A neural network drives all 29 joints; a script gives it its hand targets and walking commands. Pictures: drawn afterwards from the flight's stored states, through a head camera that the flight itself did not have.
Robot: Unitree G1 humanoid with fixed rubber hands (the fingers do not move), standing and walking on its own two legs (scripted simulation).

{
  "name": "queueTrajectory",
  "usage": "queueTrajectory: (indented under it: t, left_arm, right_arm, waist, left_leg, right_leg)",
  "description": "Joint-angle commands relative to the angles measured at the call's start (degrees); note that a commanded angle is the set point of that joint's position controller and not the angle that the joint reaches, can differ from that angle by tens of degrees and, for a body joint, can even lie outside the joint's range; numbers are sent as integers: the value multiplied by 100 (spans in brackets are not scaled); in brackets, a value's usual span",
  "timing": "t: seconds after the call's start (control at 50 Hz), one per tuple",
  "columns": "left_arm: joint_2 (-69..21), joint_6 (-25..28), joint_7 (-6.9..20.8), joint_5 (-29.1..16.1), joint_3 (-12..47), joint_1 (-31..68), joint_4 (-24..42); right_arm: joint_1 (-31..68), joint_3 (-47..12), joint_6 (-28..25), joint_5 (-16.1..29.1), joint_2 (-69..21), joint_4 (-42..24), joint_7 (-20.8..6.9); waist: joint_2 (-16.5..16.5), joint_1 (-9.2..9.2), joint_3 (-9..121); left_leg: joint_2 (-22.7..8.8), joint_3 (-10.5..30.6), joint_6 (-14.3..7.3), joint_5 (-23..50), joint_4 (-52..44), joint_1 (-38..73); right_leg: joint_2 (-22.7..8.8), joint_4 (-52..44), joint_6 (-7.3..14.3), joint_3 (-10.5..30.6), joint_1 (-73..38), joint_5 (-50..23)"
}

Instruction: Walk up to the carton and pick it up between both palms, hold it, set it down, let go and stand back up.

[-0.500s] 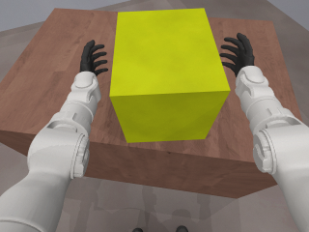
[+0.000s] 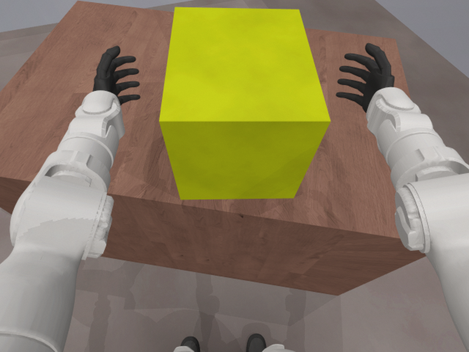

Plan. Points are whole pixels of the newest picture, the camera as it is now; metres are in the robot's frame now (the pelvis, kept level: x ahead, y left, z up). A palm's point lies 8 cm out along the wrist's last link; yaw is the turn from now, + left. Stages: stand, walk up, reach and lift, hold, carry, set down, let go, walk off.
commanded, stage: set down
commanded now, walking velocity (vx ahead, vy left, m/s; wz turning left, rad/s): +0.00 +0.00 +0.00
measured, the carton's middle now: (237, 108) +0.57 +0.00 +0.02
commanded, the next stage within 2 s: none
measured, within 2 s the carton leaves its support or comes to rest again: neither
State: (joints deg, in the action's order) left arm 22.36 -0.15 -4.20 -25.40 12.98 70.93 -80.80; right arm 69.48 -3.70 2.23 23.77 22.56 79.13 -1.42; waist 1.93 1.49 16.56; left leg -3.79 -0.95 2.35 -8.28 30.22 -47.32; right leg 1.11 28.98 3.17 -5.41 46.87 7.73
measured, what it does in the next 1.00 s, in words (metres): stands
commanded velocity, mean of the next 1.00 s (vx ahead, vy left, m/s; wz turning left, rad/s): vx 0.00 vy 0.00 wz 0.00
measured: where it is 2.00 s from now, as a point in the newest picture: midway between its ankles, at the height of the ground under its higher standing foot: outside the picture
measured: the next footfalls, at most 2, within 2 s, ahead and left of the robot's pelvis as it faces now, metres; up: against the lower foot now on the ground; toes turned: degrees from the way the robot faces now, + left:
none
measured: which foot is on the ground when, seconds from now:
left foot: down 0.00-1.00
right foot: down 0.00-1.00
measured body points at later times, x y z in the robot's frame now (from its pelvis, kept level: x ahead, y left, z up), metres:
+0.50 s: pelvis +0.01 +0.01 +0.00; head +0.07 +0.01 +0.45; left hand +0.46 +0.22 +0.08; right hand +0.47 -0.23 +0.10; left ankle +0.04 +0.15 -0.72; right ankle +0.04 -0.09 -0.72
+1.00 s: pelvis +0.02 +0.02 +0.01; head +0.06 +0.01 +0.46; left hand +0.38 +0.24 +0.03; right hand +0.39 -0.22 +0.04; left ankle +0.04 +0.15 -0.72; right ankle +0.04 -0.09 -0.72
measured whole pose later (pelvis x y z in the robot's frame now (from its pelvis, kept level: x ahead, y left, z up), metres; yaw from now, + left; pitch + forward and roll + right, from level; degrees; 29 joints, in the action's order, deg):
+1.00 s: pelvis +0.02 +0.02 +0.01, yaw +1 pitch +13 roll -1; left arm 16.3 8.7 -5.5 -18.0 3.7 24.2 -45.9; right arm 25.6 1.9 -8.4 18.8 18.2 48.9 -2.3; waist -1.2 1.0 8.7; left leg -1.9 0.7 1.2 -11.4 29.9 -31.6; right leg 0.5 28.0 1.5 -3.8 30.3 10.8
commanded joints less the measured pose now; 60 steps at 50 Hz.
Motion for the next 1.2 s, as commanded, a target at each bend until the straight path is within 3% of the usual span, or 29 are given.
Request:
queueTrajectory:
  t: [0.0,0.04,0.08,0.12,0.14,0.16,0.18,0.2,0.26,0.28,0.3,0.34,0.38,0.42,0.48,0.54,0.58,0.6,0.62,0.66,0.72,0.74,0.82,0.92,1.02,1.1,1.12,1.14,1.18]
  left_arm:
    - [1023,386,-100,77,-288,3566,1678]
    - [948,399,-137,297,-489,3217,1794]
    - [991,225,-118,478,-818,2776,2726]
    - [781,55,-61,647,-931,2234,2388]
    - [1053,-67,-58,755,-1239,1997,3494]
    - [1026,-125,-23,940,-1389,1979,2869]
    - [1148,-171,-8,895,-1385,1858,3307]
    - [941,-183,23,999,-1487,1454,2921]
    - [918,16,78,791,-1381,1453,3347]
    - [938,52,98,640,-1281,1567,3227]
    - [630,151,156,696,-1203,1244,2375]
    - [959,382,111,512,-1086,1700,2684]
    - [671,658,33,181,-719,1823,2457]
    - [542,849,17,74,-545,1859,1908]
    - [461,972,41,404,-716,999,2490]
    - [376,850,284,1317,-1566,-760,3417]
    - [660,753,393,1711,-2082,-1059,3865]
    - [434,609,409,2065,-2294,-2251,4309]
    - [734,611,382,1921,-2310,-995,4900]
    - [240,494,361,1843,-2176,-1973,4813]
    - [151,689,297,1465,-1732,-1270,4773]
    - [-1,812,274,1397,-1630,-1974,4816]
    - [283,1220,15,891,-1315,-1008,5032]
    - [79,1316,-158,730,-1041,-1972,4976]
    - [-265,1127,325,1454,-1572,-4105,4119]
    - [86,1332,267,1727,-1784,-3701,5010]
    - [-159,1402,243,1736,-1814,-4470,4940]
    - [-70,1482,160,1726,-1787,-3806,5205]
    - [-386,1583,95,1782,-1805,-4812,5220]
  right_arm:
    - [3204,607,-483,-400,1544,-1868,103]
    - [2870,736,-582,-575,1416,-1980,143]
    - [2409,697,-653,-409,1662,-2365,186]
    - [2117,644,-633,-422,1458,-2020,243]
    - [1856,543,-693,-249,1842,-2668,246]
    - [1887,515,-590,-330,1540,-2238,294]
    - [1856,500,-584,-261,1636,-2504,310]
    - [1565,434,-570,-330,1423,-2338,341]
    - [1638,451,-636,-272,1412,-2888,334]
    - [1655,498,-581,-314,1291,-2896,313]
    - [1414,406,-536,-364,880,-2319,275]
    - [1741,407,-600,-368,1115,-2850,196]
    - [1818,415,-615,-416,1012,-2777,116]
    - [1808,240,-597,-344,771,-2330,36]
    - [956,118,-845,-100,934,-2229,-23]
    - [-608,-153,-1306,201,980,-2249,192]
    - [-851,-286,-1477,357,1087,-2373,317]
    - [-1874,-407,-1576,435,1016,-2320,341]
    - [-666,62,-1656,309,1295,-3010,411]
    - [-1479,167,-1667,9,1161,-3289,395]
    - [-1070,695,-1624,-475,1084,-3628,316]
    - [-1826,701,-1669,-521,905,-3641,250]
    - [-1029,918,-1582,-522,942,-4415,27]
    - [-2054,731,-1371,-483,807,-4198,-187]
    - [-3616,88,-1749,-159,682,-3260,-91]
    - [-3340,151,-2087,-170,582,-4082,76]
    - [-3944,76,-2161,-162,429,-4134,36]
    - [-3334,331,-2210,-262,598,-4385,28]
    - [-4406,278,-2335,-323,490,-4251,-43]
  waist:
    - [-528,-100,5009]
    - [-377,-123,5333]
    - [-346,-70,5797]
    - [-341,-85,4930]
    - [-462,-200,5536]
    - [-290,-188,4748]
    - [-222,-209,4668]
    - [29,-164,4179]
    - [103,-181,4070]
    - [139,-121,3820]
    - [226,-132,2868]
    - [370,-258,3269]
    - [313,-129,3349]
    - [282,-210,2952]
    - [-165,-241,3555]
    - [-375,-342,3795]
    - [-363,-401,3463]
    - [-486,-415,3258]
    - [-532,-336,3554]
    - [-276,-169,2916]
    - [-340,144,2494]
    - [-381,153,2108]
    - [-316,113,2331]
    - [-236,83,2179]
    - [9,-144,1243]
    - [-42,-290,1148]
    - [35,-321,891]
    - [-126,-322,1101]
    - [-60,-242,539]
  left_leg:
    - [390,-192,5,374,68,1550]
    - [391,-173,29,813,134,1715]
    - [423,-185,228,1785,182,2380]
    - [468,-116,255,1797,191,2532]
    - [474,-229,326,2361,171,2805]
    - [523,-221,234,1898,83,2537]
    - [525,-188,190,1855,-32,2598]
    - [520,-173,124,1503,-136,2388]
    - [488,-119,32,1360,-250,2310]
    - [515,-94,-19,1055,-198,2246]
    - [482,-89,-109,489,-281,1832]
    - [527,-130,-142,265,-307,1976]
    - [455,-69,-140,-93,-251,1908]
    - [390,-3,-244,-290,-152,1692]
    - [399,42,-94,1072,32,2274]
    - [510,-27,119,2830,142,2863]
    - [556,-126,127,2879,-161,2806]
    - [562,-94,153,3318,-241,3218]
    - [587,-141,143,2874,-239,3040]
    - [595,-92,163,2679,-244,3403]
    - [574,-108,125,1487,-340,3165]
    - [555,-71,148,1268,-403,3273]
    - [489,-52,59,437,-327,3246]
    - [468,159,-14,363,-305,3422]
    - [514,181,24,1679,-309,3814]
    - [606,-17,-18,1243,-460,3470]
    - [575,49,2,1143,-552,3589]
    - [572,59,33,1006,-568,3579]
    - [543,26,84,981,-661,3787]
  right_leg:
    - [-10,209,-553,308,-2922,-1338]
    - [45,346,-541,248,-3277,-1764]
    - [196,369,-589,151,-3784,-2905]
    - [216,245,-567,120,-3663,-2889]
    - [231,176,-573,209,-3941,-3550]
    - [205,170,-614,220,-3926,-3242]
    - [239,124,-627,229,-4057,-3172]
    - [199,65,-655,265,-4110,-3042]
    - [178,13,-664,319,-4025,-2595]
    - [128,-63,-630,375,-3849,-2110]
    - [81,-93,-603,347,-3661,-1412]
    - [11,-220,-601,444,-3488,-765]
    - [2,-116,-541,315,-3053,-223]
    - [-57,-61,-463,430,-2732,180]
    - [10,163,-489,381,-3082,-1494]
    - [99,276,-616,524,-4554,-3969]
    - [90,158,-693,545,-4953,-4535]
    - [165,48,-693,571,-5190,-4916]
    - [200,-15,-671,442,-4715,-4135]
    - [294,-234,-609,355,-4503,-3497]
    - [273,-473,-451,282,-3829,-1790]
    - [214,-530,-411,292,-3854,-1485]
    - [176,-536,-388,216,-2986,-310]
    - [119,-410,-320,265,-2930,-250]
    - [147,-541,-424,404,-3758,-1701]
    - [145,-591,-474,494,-4139,-1493]
    - [130,-618,-433,516,-4202,-1347]
    - [143,-608,-415,477,-3980,-1043]
    - [178,-685,-366,475,-4113,-971]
